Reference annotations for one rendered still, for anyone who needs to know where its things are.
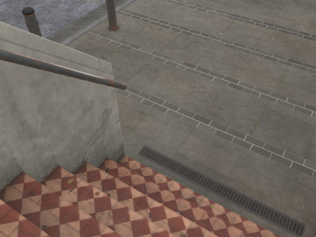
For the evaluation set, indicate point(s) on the stairs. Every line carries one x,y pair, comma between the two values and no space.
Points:
118,199

